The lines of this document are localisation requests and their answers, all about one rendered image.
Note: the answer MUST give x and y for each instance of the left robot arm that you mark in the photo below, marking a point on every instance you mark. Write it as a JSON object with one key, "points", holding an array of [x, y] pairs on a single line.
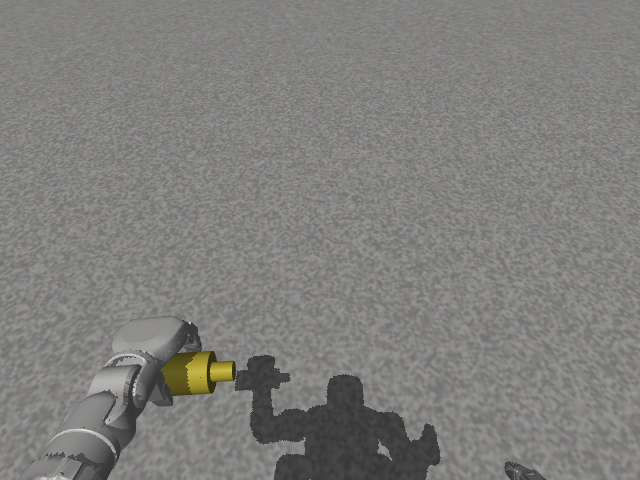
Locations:
{"points": [[102, 424]]}

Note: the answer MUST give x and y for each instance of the right robot hand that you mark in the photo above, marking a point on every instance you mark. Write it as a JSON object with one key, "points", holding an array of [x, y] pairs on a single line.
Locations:
{"points": [[518, 472]]}

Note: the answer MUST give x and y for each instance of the left robot hand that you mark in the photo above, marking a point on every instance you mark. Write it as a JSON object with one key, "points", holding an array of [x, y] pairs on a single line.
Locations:
{"points": [[161, 338]]}

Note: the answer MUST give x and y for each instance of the bottle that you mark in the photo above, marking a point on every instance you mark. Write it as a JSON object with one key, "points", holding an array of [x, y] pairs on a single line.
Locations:
{"points": [[194, 373]]}

